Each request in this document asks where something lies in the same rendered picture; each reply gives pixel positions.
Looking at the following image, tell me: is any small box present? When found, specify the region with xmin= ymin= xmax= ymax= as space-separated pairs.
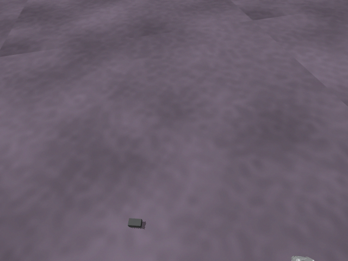
xmin=128 ymin=218 xmax=142 ymax=228

